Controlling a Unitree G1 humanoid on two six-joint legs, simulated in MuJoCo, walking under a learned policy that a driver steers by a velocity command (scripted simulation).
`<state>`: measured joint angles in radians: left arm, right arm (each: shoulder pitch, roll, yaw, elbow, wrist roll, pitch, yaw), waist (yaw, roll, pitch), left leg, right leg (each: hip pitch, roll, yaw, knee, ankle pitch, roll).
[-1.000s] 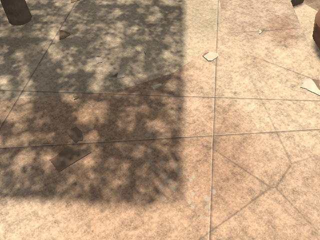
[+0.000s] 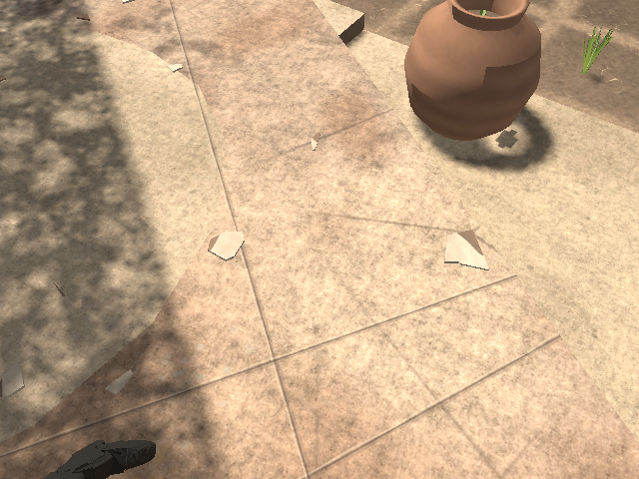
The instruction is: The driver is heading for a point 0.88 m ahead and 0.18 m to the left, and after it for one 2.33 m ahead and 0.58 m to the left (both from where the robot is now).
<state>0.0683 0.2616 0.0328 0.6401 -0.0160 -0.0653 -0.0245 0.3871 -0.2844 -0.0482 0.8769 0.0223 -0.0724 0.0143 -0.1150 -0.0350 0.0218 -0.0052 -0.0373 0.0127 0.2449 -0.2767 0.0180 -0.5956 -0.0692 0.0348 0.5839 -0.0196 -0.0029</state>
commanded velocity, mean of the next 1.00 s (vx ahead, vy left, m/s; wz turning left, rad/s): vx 0.50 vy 0.00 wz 0.35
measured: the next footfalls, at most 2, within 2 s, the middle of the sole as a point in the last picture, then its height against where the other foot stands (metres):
right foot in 0.08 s outside the picture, level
left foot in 0.64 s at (245, 472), level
